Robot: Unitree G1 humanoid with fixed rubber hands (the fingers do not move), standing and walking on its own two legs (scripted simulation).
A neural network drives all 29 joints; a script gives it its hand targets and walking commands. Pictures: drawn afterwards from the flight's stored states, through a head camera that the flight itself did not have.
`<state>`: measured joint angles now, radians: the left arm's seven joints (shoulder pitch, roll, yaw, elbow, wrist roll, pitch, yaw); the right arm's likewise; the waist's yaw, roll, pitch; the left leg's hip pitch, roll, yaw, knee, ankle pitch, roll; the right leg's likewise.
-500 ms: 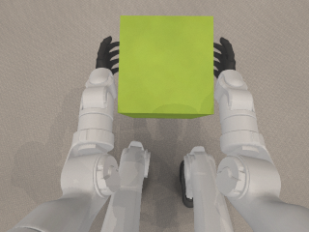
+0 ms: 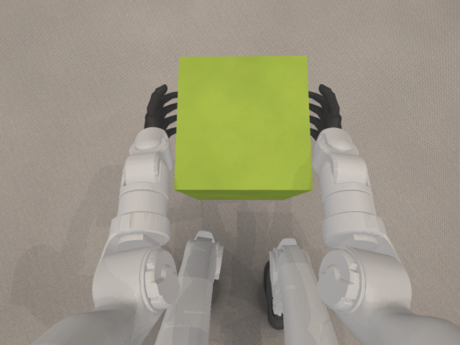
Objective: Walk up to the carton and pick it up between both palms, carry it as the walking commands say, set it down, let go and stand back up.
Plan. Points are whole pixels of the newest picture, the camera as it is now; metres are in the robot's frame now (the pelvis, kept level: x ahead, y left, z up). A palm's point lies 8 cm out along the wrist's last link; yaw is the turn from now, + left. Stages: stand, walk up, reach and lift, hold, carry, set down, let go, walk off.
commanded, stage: reach and lift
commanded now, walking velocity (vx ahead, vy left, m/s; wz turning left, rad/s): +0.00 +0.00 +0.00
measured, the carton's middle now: (241, 142) +0.46 +0.04 -0.11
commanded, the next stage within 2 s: none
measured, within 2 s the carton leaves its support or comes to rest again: neither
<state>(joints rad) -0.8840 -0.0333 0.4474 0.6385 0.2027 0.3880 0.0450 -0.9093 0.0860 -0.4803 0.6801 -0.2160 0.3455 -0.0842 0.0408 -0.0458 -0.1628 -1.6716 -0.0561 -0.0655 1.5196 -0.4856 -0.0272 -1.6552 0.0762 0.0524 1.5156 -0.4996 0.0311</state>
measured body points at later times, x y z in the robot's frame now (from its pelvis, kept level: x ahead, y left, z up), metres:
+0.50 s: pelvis +0.03 +0.00 +0.06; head +0.20 +0.02 +0.48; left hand +0.44 +0.17 +0.01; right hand +0.46 -0.12 +0.02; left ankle +0.09 +0.12 -0.54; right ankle +0.08 -0.12 -0.54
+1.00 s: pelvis +0.04 +0.00 +0.13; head +0.17 +0.02 +0.56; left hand +0.41 +0.17 +0.09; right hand +0.42 -0.12 +0.08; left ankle +0.09 +0.12 -0.54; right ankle +0.08 -0.12 -0.54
